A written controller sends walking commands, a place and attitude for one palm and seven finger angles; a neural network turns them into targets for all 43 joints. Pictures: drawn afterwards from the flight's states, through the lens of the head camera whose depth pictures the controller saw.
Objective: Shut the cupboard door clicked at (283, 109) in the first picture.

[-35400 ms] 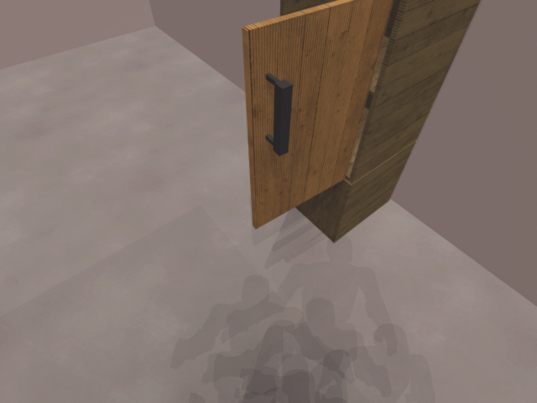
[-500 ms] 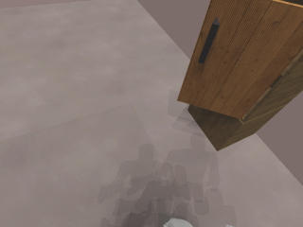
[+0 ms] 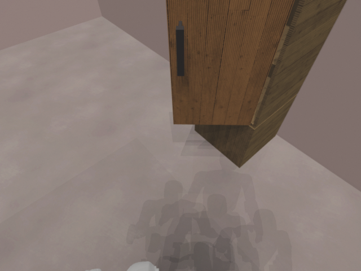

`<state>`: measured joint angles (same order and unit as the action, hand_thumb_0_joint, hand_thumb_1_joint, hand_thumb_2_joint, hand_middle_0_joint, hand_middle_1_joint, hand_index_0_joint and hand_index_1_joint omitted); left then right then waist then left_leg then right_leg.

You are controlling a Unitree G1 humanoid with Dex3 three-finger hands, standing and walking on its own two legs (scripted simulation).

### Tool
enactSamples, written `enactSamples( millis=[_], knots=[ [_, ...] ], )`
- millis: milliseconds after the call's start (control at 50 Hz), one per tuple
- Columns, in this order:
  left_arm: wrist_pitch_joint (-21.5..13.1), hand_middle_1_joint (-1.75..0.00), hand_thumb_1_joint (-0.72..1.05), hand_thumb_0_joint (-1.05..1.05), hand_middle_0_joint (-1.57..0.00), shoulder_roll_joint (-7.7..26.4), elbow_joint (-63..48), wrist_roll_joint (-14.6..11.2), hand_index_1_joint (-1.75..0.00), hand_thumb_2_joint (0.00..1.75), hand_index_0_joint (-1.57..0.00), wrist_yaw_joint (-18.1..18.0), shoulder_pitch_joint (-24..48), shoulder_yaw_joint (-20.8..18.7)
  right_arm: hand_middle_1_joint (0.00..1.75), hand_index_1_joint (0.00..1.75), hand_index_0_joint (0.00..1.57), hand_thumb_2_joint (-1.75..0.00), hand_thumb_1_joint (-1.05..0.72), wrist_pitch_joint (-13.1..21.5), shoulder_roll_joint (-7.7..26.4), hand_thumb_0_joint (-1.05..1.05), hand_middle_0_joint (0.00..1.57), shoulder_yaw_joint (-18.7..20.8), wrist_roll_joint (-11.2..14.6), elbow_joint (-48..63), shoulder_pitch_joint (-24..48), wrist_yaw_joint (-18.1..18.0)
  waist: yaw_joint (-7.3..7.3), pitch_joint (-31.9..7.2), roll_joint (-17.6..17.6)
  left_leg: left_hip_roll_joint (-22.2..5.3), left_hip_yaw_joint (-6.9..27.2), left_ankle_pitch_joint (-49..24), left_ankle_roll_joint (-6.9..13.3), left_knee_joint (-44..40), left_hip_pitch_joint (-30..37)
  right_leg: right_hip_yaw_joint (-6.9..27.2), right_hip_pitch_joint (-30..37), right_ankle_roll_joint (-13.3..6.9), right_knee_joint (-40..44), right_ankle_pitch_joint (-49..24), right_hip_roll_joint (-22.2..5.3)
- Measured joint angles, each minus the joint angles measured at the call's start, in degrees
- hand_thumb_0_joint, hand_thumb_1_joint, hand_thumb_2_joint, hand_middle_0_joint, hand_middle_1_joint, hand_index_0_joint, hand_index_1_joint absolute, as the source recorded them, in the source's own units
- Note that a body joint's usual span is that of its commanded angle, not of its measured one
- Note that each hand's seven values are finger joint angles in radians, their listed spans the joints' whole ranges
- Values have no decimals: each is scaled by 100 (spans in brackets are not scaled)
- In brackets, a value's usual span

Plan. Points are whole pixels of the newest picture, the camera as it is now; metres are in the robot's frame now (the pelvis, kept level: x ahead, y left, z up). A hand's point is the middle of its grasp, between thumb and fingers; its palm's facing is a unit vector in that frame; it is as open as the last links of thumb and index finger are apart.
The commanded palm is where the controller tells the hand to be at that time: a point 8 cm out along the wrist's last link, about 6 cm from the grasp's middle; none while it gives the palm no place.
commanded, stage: take the last steps up to it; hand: left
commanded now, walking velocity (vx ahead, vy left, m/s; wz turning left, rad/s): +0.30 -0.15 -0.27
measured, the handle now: (180, 49) +0.77 +0.02 +0.07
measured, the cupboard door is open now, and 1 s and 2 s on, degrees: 47 47 47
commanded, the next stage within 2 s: come to a stop and stand still in 0.92 s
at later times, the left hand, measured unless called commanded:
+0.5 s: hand (129, 243) +0.21 +0.15 -0.17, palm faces -0.21 -0.97 -0.14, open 7.4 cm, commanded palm none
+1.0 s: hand (168, 216) +0.30 +0.05 -0.20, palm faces -0.06 -0.99 -0.14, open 7.3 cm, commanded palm none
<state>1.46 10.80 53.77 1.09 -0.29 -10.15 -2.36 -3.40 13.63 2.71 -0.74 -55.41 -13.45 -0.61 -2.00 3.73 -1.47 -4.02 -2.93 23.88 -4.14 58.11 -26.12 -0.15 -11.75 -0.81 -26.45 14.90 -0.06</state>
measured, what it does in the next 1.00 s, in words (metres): walks ahead: left foot, then right foot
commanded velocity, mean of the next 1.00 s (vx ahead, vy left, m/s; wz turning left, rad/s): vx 0.26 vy -0.10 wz -0.06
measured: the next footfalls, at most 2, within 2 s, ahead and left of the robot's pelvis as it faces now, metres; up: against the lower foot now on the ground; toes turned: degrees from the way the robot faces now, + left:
left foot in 0.14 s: +0.07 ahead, +0.13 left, +0.00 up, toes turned +3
right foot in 0.60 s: +0.24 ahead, -0.21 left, +0.00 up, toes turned -15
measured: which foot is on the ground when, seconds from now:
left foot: up 0.00-0.12, down 0.14-0.60, up 0.62-0.96, down 0.98-1.00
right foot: down 0.00-0.14, up 0.16-0.58, down 0.60-0.98, up 1.00-1.00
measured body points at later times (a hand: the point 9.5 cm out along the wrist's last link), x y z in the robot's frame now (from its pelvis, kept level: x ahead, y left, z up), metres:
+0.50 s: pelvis +0.10 -0.02 +0.00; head +0.14 +0.00 +0.45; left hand +0.23 +0.20 -0.16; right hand -0.03 -0.23 -0.13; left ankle +0.03 +0.13 -0.74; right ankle +0.16 -0.19 -0.69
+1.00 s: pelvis +0.27 -0.12 -0.01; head +0.29 -0.10 +0.44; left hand +0.30 +0.11 -0.18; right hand +0.33 -0.36 -0.15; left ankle +0.34 -0.03 -0.74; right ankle +0.20 -0.20 -0.74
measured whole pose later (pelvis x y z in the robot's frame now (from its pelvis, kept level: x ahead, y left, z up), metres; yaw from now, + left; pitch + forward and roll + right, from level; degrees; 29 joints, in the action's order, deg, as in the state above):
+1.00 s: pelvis +0.27 -0.12 -0.01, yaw -7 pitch +0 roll -2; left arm -2.0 10.0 63.7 0.4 -0.2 -16.8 -2.5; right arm 3.0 8.8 1.6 -1.8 -56.7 -9.9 -0.1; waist -0.1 1.4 1.4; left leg -3.3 -6.1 12.3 1.2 33.6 -19.8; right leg -8.1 -8.6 -2.5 -32.7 22.7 1.3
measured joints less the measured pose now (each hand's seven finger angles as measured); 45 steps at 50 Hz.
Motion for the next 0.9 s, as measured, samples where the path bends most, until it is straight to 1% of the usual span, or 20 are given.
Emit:
enactSamples(
  millis=[60,120,140,180,240,280,320,400,460,520,580,600,620,660,680,700,740,780,820,900],
  knots=[
    [11,-30,90,1,-20,14,76,28,-30,90,-21,47,-96,-24,30,30,20,-90,-91,57,-104,0,20,-22,-29,12,-43,32,41,-98,113,-18,-40,12,18,-824,251,29,62,-5,59,19,42],
    [23,-30,90,1,-20,65,154,18,-30,90,-21,101,-231,-74,30,30,20,-90,-91,210,-182,0,20,-67,-55,32,-156,34,87,-210,253,27,-161,-284,73,-2087,816,91,-9,21,-221,236,80],
    [39,-30,90,1,-20,68,168,-2,-30,90,-21,118,-302,-88,30,30,20,-90,-91,301,-168,0,20,-82,-76,59,-225,23,81,-283,233,11,-120,-348,156,-2514,980,99,-152,-7,-521,495,136],
    [133,-30,91,1,-20,144,257,2,-30,90,-21,152,-352,-138,30,30,20,-90,-91,419,-256,0,20,-114,-130,30,-286,-32,40,-301,386,27,-227,-469,380,-2356,962,166,-586,-40,-1635,1116,149],
    [191,-30,91,1,-20,248,341,77,-30,90,-20,268,-371,-204,30,30,20,-90,-91,491,-359,0,20,-177,-151,13,-556,-75,-2,-320,501,-31,-383,-560,455,-2691,1286,65,-1263,-11,-3111,825,90],
    [175,-30,91,1,-20,286,326,89,-30,90,-20,319,-324,-233,30,30,20,-90,-91,518,-395,0,20,-201,-141,-58,-748,-105,-2,-294,490,-88,-422,-693,409,-3074,1545,18,-1609,61,-3591,420,2],
    [145,-30,91,1,-20,308,281,78,-30,90,-20,341,-268,-239,30,30,20,-90,-91,547,-420,0,20,-215,-122,-152,-912,-123,7,-247,463,-147,-470,-793,376,-3409,1779,24,-1867,126,-3727,100,-96],
    [129,-30,91,1,-19,324,247,60,-30,90,-20,347,-132,-214,30,30,20,-90,-90,574,-463,0,21,-198,-100,-326,-1166,-119,-3,-143,425,-258,-628,-814,272,-3792,2152,12,-2180,210,-3416,-301,-291],
    [147,-30,91,1,-19,297,277,54,-30,90,-20,359,15,-169,30,30,20,-90,-90,572,-475,0,21,-157,-111,-428,-1302,-102,-84,-56,383,-337,-754,-697,154,-3877,2369,-123,-2168,221,-2685,-446,-417],
    [118,-30,91,1,-19,244,295,38,-30,90,-20,373,197,-122,30,30,20,-90,-90,544,-468,0,21,-117,-131,-531,-1393,-75,-204,34,310,-437,-844,-482,-6,-3800,2529,-277,-1935,153,-1771,-367,-437],
    [-22,-30,91,1,-19,195,282,27,-30,90,-20,372,339,-95,30,30,20,-90,-90,494,-452,0,21,-82,-116,-651,-1491,-49,-288,75,212,-602,-862,-109,-209,-3445,2606,-437,-1431,4,-878,-344,-304],
    [-122,-30,91,1,-19,204,259,29,-30,90,-20,366,352,-87,30,30,20,-90,-90,479,-464,0,21,-77,-89,-698,-1549,-31,-278,56,227,-649,-828,93,-204,-3073,2517,-453,-1187,-76,-563,-453,-269],
    [-240,-30,91,1,-19,160,267,33,-30,90,-20,320,398,-105,30,30,20,-90,-90,431,-446,0,21,-71,-43,-778,-1482,-10,-215,102,168,-721,-687,307,-66,-2376,2281,-469,-1207,-115,-702,-513,-202],
    [-387,-30,91,1,-19,32,303,-10,-30,90,-20,226,435,-84,30,30,20,-90,-90,307,-383,0,21,-59,22,-847,-1201,4,-182,221,36,-579,-142,639,225,-616,1553,-547,-1127,-136,-943,-221,-114],
    [-411,-30,91,0,-19,-24,325,-20,-30,90,-20,191,405,-61,30,30,20,-90,-91,285,-362,1,20,-39,32,-833,-1059,8,-168,230,7,-466,-16,557,318,82,1186,-582,-1003,-142,-858,-141,-90],
    [-416,-30,91,0,-19,-69,354,-26,-30,90,-20,156,351,-42,30,30,20,-90,-91,285,-348,1,20,-20,27,-795,-916,9,-150,214,3,-369,23,387,373,581,851,-604,-858,-148,-698,-124,-70],
    [-404,-30,91,0,-20,-137,442,-42,-30,90,-20,67,213,-42,30,30,20,-90,-91,314,-336,1,20,11,-9,-659,-653,14,-134,139,11,-276,-25,48,408,944,326,-671,-534,-155,-282,-213,-20],
    [-431,-30,93,-1,-20,-111,515,-44,-30,90,-21,-20,79,-80,30,30,20,-90,-91,352,-337,1,20,21,-45,-497,-426,20,-112,27,11,-240,-96,-185,388,729,-26,-766,-252,-208,87,-271,47],
    [-453,-30,94,-1,-20,-73,606,-14,-30,90,-21,-38,-55,-66,30,30,20,-90,-91,375,-349,0,20,25,-65,-359,-200,29,-75,-67,29,-213,-184,-289,352,200,-185,-832,-20,-246,332,-264,109],
    [-454,-30,93,-1,-20,-55,793,5,-30,90,-20,-27,-309,-38,30,30,19,-90,-91,433,-399,0,20,-12,-63,-180,178,57,65,-170,95,-140,-269,-446,329,-1214,-34,-891,335,-261,476,-64,218]
  ],
)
